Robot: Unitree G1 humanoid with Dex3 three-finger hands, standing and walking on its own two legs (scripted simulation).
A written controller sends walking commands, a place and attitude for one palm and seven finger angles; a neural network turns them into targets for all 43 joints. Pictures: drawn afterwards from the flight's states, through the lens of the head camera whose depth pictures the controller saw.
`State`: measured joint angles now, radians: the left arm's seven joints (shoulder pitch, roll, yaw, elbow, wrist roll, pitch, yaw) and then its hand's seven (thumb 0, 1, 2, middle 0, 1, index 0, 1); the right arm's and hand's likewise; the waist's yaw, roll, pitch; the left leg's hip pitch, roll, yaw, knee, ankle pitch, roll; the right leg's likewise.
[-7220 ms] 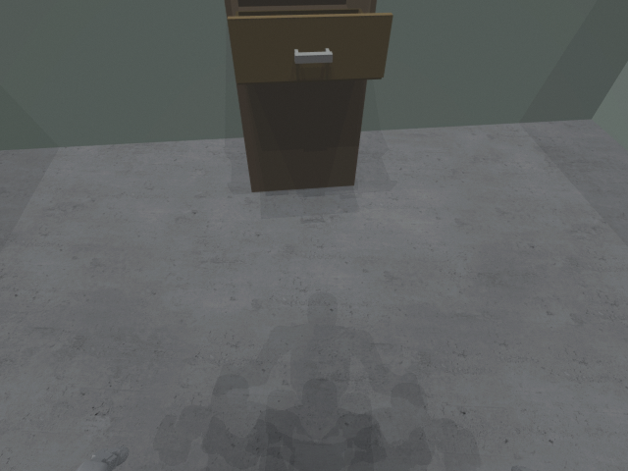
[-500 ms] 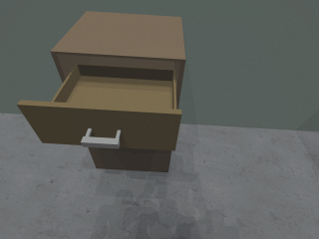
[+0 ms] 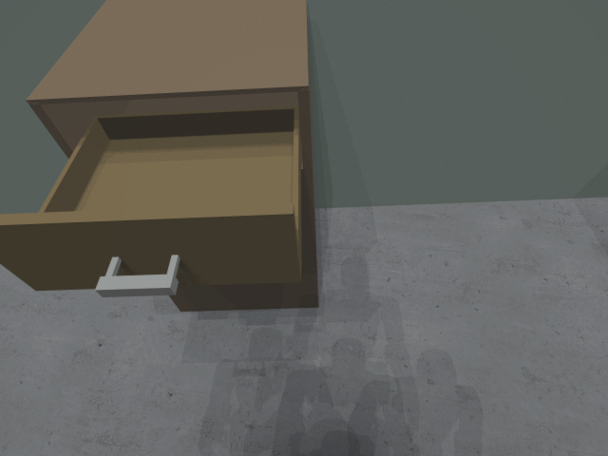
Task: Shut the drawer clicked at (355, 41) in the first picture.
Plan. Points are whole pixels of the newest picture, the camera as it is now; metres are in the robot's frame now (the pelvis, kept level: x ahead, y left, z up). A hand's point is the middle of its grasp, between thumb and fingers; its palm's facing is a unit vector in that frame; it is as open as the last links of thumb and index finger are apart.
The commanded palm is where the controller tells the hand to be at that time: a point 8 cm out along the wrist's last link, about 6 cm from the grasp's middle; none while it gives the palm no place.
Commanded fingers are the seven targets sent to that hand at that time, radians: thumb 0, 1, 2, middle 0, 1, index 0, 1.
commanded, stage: look again from close up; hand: left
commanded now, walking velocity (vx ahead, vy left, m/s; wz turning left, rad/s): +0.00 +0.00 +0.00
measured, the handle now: (141, 273) +0.36 +0.25 +0.02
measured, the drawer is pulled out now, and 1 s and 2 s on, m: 0.28 0.28 0.28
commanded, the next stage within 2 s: raise the hand and make a fist in 0.32 s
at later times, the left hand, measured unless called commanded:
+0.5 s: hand out of the picture +0.10 +0.21 -0.12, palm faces +0.19 -0.96 -0.22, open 7.3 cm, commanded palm +0.12 +0.24 -0.05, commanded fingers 0.00 0.90 0.90 -0.30 -0.41 -0.30 -0.41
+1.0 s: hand (129, 454) +0.13 +0.20 +0.02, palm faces +0.20 -0.98 -0.07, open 5.1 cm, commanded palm +0.14 +0.24 +0.01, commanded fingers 0.00 0.90 0.90 -0.80 -0.95 -0.80 -0.95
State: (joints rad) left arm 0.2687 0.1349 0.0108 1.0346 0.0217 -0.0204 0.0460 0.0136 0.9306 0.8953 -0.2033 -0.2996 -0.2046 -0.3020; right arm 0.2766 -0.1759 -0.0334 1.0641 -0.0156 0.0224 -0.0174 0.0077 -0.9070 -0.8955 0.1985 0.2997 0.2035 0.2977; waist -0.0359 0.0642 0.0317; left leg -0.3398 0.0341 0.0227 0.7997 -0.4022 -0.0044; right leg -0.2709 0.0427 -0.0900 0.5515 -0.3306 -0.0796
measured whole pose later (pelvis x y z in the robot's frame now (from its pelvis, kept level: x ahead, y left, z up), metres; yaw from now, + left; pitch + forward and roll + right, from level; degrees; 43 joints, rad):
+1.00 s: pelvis -0.07 +0.00 -0.07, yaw +5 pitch +7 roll +0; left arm 0.38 0.21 0.07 -0.04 -0.21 -0.48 -0.07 0.03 0.90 0.90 -0.61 -0.74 -0.61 -0.75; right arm 0.20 -0.26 0.02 0.52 0.03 -0.22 -0.04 0.01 -0.90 -0.90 0.20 0.30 0.20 0.30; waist 0.02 0.02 -0.09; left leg -0.75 -0.04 0.00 1.06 -0.44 0.03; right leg -0.76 0.03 -0.11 1.04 -0.42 -0.07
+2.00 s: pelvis -0.01 +0.04 -0.02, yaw +6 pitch +2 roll -1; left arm 0.50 0.22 0.08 -0.43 -0.23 -0.09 -0.16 0.02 0.90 0.90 -1.40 -1.59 -1.40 -1.60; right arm 0.23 -0.23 0.08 0.54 0.04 -0.24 -0.03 0.01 -0.90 -0.90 0.20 0.30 0.21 0.30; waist 0.05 0.06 -0.07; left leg -0.38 -0.07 -0.01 0.75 -0.40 0.07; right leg -0.37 0.02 -0.07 0.71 -0.37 -0.03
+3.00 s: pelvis +0.00 +0.01 -0.02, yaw +5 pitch +6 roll +0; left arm 0.25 0.23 0.18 0.04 -0.26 -0.26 -0.26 0.02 0.90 0.90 -1.40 -1.60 -1.40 -1.60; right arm 0.25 -0.28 0.03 0.61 0.04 -0.28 -0.04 0.01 -0.90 -0.90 0.20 0.30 0.21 0.30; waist -0.01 0.04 -0.06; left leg -0.47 -0.04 -0.01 0.76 -0.40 0.04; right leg -0.47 0.05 -0.07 0.73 -0.37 -0.07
